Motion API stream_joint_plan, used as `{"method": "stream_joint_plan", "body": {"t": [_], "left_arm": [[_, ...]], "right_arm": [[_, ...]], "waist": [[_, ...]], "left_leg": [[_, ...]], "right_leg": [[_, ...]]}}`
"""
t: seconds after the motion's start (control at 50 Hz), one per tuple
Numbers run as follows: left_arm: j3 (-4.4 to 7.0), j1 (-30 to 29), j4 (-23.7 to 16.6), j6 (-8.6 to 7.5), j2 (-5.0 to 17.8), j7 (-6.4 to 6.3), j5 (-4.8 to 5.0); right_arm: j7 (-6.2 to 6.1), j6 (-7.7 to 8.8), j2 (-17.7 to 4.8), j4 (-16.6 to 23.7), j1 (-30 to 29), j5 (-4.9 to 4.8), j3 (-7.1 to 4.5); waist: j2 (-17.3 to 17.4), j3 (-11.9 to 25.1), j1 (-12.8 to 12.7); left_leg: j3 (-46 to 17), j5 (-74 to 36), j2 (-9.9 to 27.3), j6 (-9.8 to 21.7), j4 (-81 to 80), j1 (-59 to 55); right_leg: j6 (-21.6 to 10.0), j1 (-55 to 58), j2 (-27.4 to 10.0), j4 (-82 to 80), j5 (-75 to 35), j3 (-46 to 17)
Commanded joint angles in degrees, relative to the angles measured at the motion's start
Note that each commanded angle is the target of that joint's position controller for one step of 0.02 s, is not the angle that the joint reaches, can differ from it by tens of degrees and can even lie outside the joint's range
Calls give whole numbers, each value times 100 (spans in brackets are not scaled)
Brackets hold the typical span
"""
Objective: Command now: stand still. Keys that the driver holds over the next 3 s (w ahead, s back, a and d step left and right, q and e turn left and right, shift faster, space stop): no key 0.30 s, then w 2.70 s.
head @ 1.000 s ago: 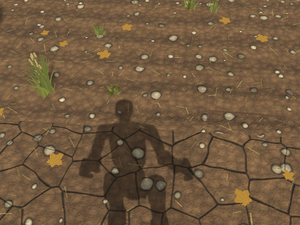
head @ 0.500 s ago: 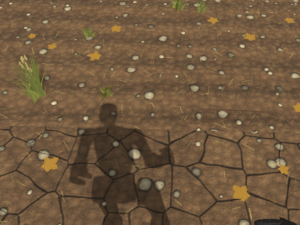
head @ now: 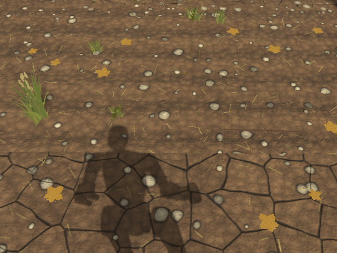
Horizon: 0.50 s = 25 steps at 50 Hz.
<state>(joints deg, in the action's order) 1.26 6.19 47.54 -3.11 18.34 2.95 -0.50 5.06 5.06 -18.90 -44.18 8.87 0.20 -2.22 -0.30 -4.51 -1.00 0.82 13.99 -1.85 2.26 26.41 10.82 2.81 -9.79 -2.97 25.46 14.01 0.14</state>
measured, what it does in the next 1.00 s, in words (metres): walks ahead: right foot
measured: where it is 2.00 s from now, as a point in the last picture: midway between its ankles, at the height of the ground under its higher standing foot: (177, 176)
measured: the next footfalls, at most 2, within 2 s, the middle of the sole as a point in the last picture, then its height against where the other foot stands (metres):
right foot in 0.62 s outside the picture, level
left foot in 1.22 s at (150, 248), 0.17 m lower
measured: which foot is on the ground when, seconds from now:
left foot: down 0.00-0.62, up 0.64-1.00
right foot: down 0.00-0.36, up 0.38-0.60, down 0.62-1.00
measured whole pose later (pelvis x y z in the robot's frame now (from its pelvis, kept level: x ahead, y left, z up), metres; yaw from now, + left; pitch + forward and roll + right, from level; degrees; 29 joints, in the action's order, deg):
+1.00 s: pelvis +0.23 -0.06 -0.02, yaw +0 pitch +0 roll -3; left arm -2.2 31.9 57.3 -7.1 10.3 0.4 -6.5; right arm 3.1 3.6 -13.1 -45.2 6.6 5.6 1.7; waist 3.3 -0.6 -6.1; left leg -4.0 -22.7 7.0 1.6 36.5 37.5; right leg -3.2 1.6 5.1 23.7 25.2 2.7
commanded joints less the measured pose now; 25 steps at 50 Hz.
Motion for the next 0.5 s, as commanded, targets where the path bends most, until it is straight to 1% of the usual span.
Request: {"method": "stream_joint_plan", "body": {"t": [0.02,0.2,0.22,0.28,0.3,0.32,0.34,0.36,0.38,0.4,0.42,0.44,0.46,0.48,0.5], "left_arm": [[191,-170,-236,-63,807,-23,-3],[179,-225,84,-24,841,-34,-5],[166,-244,103,-17,836,-36,8],[158,-309,171,-25,875,-60,1],[142,-340,191,-34,880,-74,1],[142,-221,272,-17,895,-91,-18],[178,-169,297,3,1018,-133,-97],[213,-263,269,-4,1063,-196,-185],[185,-389,199,-51,944,-255,-264],[119,-472,136,-134,724,-305,-313],[59,-543,94,-208,559,-348,-355],[20,-583,40,-255,446,-360,-381],[1,-542,4,-278,389,-345,-422],[2,-449,9,-284,387,-319,-463],[6,-363,39,-279,386,-281,-476]], "right_arm": [[-14,78,-847,330,-136,-8,-213],[18,47,-904,143,21,-9,-213],[17,59,-906,131,13,-11,-202],[6,81,-947,98,-10,-4,-199],[10,82,-948,98,-14,-14,-186],[-7,64,-987,29,145,-5,-204],[-74,43,-1242,-52,447,73,-311],[-170,43,-1408,-174,855,188,-395],[-303,72,-1341,-223,1108,242,-397],[-443,94,-1119,-221,1210,233,-325],[-552,132,-803,-206,1286,265,-201],[-646,178,-547,-189,1292,298,-98],[-716,197,-431,-184,1201,312,-35],[-755,182,-462,-159,1061,290,-20],[-761,147,-598,-123,885,256,-37]], "waist": [[-5,559,-37],[18,531,-34],[45,515,-31],[37,558,-37],[14,549,-41],[51,533,-10],[186,346,129],[479,142,367],[704,-59,522],[808,-170,602],[856,-188,675],[842,-124,679],[735,-109,604],[571,-124,514],[440,-156,404]], "left_leg": [[-526,-1001,430,132,-455,-340],[-551,-1240,418,150,-447,-518],[-556,-1297,411,164,-433,-514],[-581,-1365,418,184,-447,-539],[-596,-1393,415,192,-455,-542],[-678,-735,449,254,-615,-590],[-877,596,548,473,-876,-644],[-1429,1879,900,852,-1241,-841],[-2195,2519,1466,1236,-1575,-1135],[-2722,2638,1920,1482,-1778,-1324],[-2966,2404,2178,1564,-1946,-1419],[-2926,2141,2243,1508,-2047,-1524],[-2649,1917,2130,1355,-2093,-1509],[-2229,1763,1899,1177,-2087,-1393],[-1788,1679,1642,1029,-2052,-1143]], "right_leg": [[-140,-68,-127,-341,-672,-84],[-97,-134,-107,-340,-696,-12],[-93,-145,-106,-340,-699,-18],[-84,-129,-105,-352,-706,-7],[-91,-140,-100,-342,-725,2],[-107,-184,-93,-368,-334,5],[-187,-459,-2,-205,396,65],[-248,-996,88,221,992,131],[-328,-1624,107,641,1066,146],[-459,-1966,27,914,998,38],[-560,-2169,-100,1435,1267,-202],[-660,-2289,-181,1861,1568,-335],[-720,-2238,-197,1967,1652,-320],[-725,-1998,-143,1766,1526,-181],[-698,-1574,-38,1364,1259,31]]}}
Over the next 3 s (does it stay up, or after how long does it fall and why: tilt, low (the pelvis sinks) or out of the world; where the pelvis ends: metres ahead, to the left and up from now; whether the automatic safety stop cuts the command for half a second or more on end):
stays up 1.42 -0.05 -0.16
